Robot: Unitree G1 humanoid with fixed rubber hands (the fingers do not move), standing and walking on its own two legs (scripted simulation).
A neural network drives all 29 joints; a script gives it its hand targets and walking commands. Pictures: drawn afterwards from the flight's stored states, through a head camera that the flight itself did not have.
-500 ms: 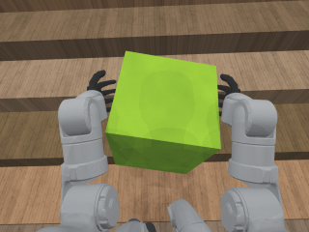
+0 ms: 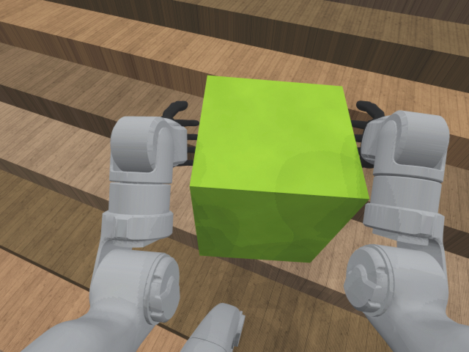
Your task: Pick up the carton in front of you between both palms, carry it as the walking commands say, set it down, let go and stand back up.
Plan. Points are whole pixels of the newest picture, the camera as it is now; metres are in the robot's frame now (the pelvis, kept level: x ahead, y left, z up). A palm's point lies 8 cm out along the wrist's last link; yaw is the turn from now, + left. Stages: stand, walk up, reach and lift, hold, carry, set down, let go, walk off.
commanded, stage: carry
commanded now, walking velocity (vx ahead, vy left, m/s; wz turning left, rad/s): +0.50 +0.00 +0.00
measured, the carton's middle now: (264, 178) +0.39 +0.07 +0.07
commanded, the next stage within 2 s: none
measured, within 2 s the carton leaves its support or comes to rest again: neither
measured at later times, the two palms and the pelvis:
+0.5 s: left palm out of the picture +0.70 +0.20 +0.23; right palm (387, 11) +0.66 -0.08 +0.25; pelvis +0.29 +0.12 +0.12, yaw -2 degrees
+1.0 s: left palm out of the picture +0.92 +0.25 +0.42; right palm out of the picture +0.97 -0.03 +0.42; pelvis +0.54 +0.07 +0.26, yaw +0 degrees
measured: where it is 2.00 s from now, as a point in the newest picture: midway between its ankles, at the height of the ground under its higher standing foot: (252, 218)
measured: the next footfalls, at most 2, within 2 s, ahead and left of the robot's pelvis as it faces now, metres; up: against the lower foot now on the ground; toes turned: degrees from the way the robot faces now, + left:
left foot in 0.28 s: +0.40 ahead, +0.21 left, +0.13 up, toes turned +5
right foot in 0.76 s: +0.66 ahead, +0.02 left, +0.27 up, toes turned -4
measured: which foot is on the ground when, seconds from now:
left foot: up 0.00-0.26, down 0.28-0.80, up 0.82-1.00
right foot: down 0.00-0.30, up 0.32-0.74, down 0.76-1.00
